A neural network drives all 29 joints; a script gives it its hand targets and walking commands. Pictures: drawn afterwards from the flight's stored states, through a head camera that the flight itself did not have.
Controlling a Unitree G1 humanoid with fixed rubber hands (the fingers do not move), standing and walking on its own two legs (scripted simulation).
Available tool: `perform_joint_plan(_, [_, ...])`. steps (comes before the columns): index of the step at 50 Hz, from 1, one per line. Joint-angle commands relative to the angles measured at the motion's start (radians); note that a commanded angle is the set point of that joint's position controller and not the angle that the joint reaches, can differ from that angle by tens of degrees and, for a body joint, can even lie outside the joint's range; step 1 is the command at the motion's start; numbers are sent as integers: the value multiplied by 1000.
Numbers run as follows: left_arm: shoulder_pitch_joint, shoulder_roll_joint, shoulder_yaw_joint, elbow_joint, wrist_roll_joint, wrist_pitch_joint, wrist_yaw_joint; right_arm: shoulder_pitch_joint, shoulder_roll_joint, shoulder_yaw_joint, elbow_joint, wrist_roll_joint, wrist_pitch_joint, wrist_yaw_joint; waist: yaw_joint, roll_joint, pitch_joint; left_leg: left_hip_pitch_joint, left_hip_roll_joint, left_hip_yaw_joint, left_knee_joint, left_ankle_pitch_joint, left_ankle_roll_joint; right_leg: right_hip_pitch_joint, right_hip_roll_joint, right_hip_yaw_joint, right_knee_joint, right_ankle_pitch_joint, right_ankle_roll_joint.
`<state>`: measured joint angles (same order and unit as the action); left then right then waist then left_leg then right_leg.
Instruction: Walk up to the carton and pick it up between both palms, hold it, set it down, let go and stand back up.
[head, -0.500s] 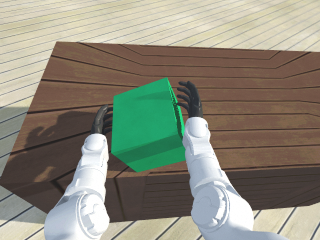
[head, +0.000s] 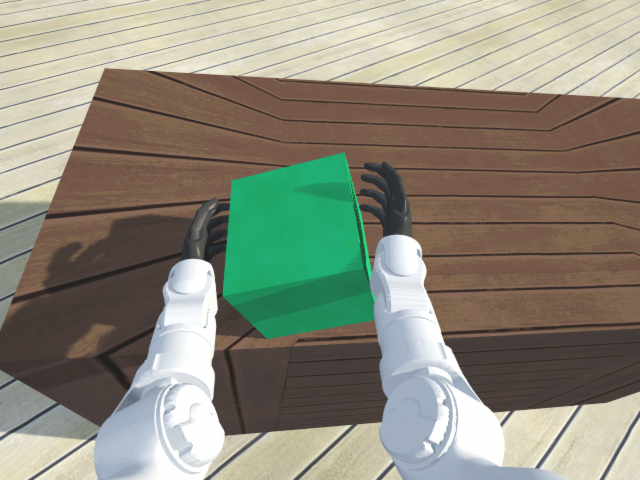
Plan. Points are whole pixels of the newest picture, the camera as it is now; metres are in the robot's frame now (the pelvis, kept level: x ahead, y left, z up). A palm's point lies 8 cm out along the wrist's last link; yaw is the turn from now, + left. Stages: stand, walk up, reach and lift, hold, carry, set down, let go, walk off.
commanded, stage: set down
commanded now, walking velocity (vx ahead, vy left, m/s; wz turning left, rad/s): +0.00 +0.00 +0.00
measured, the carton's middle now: (304, 248) +0.44 +0.01 +0.00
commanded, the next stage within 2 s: none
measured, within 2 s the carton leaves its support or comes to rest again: rests again in 0.90 s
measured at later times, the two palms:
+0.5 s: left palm (217, 248) +0.42 +0.13 +0.02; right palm (409, 262) +0.40 -0.13 +0.04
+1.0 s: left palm (204, 243) +0.44 +0.16 +0.00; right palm (399, 255) +0.43 -0.12 +0.02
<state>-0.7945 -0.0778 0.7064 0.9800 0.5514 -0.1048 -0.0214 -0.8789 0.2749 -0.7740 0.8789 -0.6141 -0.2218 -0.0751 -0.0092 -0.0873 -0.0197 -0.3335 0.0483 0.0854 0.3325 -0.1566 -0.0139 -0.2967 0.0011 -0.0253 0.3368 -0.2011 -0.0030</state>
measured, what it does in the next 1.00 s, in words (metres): stands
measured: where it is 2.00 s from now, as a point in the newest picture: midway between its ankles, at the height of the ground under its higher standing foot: outside the picture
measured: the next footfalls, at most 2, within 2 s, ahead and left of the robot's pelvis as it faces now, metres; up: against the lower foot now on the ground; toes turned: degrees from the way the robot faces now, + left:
none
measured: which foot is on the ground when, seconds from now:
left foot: down 0.00-1.00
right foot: down 0.00-1.00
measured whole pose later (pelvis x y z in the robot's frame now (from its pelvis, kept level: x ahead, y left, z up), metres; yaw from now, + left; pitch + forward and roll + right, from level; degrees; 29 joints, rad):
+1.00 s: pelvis +0.00 +0.01 -0.01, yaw -3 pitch +24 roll -1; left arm -0.95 0.09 0.40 1.32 0.23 -0.29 0.12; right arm -0.87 0.04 -0.41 1.14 -0.21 -0.24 -0.13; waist 0.00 -0.06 -0.20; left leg -0.69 0.08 0.12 0.47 -0.19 0.00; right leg -0.64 0.03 0.01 0.40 -0.18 0.00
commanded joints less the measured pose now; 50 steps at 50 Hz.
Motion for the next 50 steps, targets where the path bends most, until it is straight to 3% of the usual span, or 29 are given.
perform_joint_plan(1, [-606, -294, -182, -64, 21, -63, -67, -268, 419, 190, 168, -53, 61, 126, 42, 122, -474, 235, -31, 86, 31, 414, 32, 156, -3, -64, 0, 327, 76])
perform_joint_plan(4, [-587, -306, -189, -64, 22, -63, -61, -256, 407, 203, 170, -43, 54, 129, 41, 132, -474, 285, -24, 78, 50, 475, 26, 105, 4, -71, -11, 310, 67])
perform_joint_plan(7, [-575, -309, -180, -58, 30, -64, -60, -264, 401, 194, 155, -49, 46, 130, 46, 125, -479, 295, -20, 79, 58, 458, 25, 69, 10, -75, -27, 241, 59])
perform_joint_plan(12, [-535, -294, -158, -33, 52, -68, -54, -273, 384, 209, 114, -40, 34, 138, 82, 124, -484, 244, -22, 86, 48, 444, 40, 98, 5, -68, -21, 243, 57])
perform_joint_plan(13, [-537, -294, -165, -32, 49, -73, -53, -271, 388, 213, 112, -47, 28, 138, 77, 108, -496, 243, -23, 83, 51, 447, 43, 97, 7, -69, -22, 251, 59])
perform_joint_plan(17, [-498, -288, -143, 7, 58, -90, -50, -298, 395, 251, 49, -38, 5, 142, 114, 78, -528, 151, -26, 89, 40, 408, 62, 161, -4, -53, -3, 304, 61])
perform_joint_plan(21, [-489, -283, -149, 20, 56, -105, -47, -308, 369, 263, 23, -37, -20, 142, 111, 77, -552, 136, -24, 84, 37, 403, 70, 169, -7, -52, 3, 318, 62])
perform_joint_plan(27, [-495, -287, -159, 25, 52, -120, -34, -279, 344, 251, 75, -44, -34, 137, 102, 100, -562, 203, -14, 76, 63, 473, 52, 74, 3, -64, -12, 280, 47])
perform_joint_plan(30, [-489, -263, -144, 51, 52, -122, -33, -281, 336, 250, 81, -41, -31, 133, 102, 76, -552, 178, -21, 78, 59, 436, 63, 81, 0, -54, -14, 269, 50])
perform_joint_plan(35, [-485, -150, -104, 54, 49, -133, -11, -261, 231, 226, 92, -21, -20, 119, 105, 83, -560, 131, -24, 85, 40, 380, 66, 106, -1, -46, -9, 261, 51])
perform_joint_plan(39, [-499, 52, -98, 54, -13, -155, 52, -261, 28, 219, 85, 74, -12, 65, 114, 89, -605, 109, -24, 82, 56, 390, 67, 85, 10, -28, -13, 254, 44])
perform_joint_plan(44, [-604, 208, -272, 124, -240, -207, 136, -342, -144, 369, 125, 317, -24, -13, 93, 131, -783, 59, -17, 56, 142, 410, 46, -8, 26, -1, 34, 294, 25])
perform_joint_plan(47, [-661, 274, -348, 170, -348, -239, 152, -391, -223, 450, 143, 429, -44, -36, 90, 150, -934, 70, -18, 34, 227, 501, 21, -59, 29, 10, 83, 381, 13])
perform_joint_plan(50, [-662, 307, -404, 260, -410, -253, 147, -405, -306, 493, 206, 488, -69, -52, 79, 162, -990, 110, -17, 19, 283, 584, -15, -108, 33, -5, 119, 459, 4])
